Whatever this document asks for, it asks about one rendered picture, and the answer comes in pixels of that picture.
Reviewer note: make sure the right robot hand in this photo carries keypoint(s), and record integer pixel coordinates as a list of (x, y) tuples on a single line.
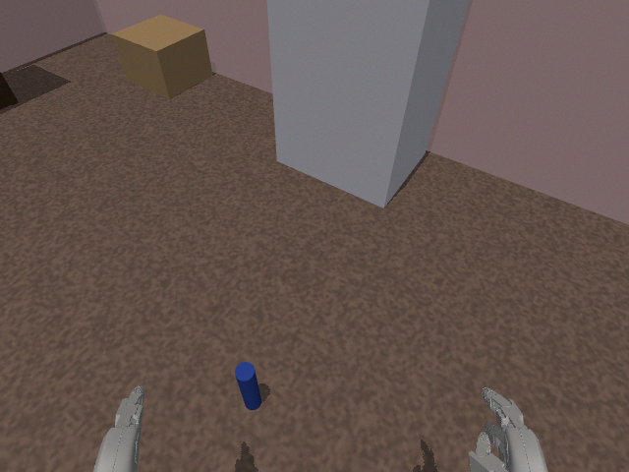
[(518, 447)]

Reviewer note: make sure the bookshelf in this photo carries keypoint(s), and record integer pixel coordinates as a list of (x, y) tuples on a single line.
[(6, 95)]

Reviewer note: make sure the left robot hand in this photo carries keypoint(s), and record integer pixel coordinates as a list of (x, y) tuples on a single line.
[(119, 450)]

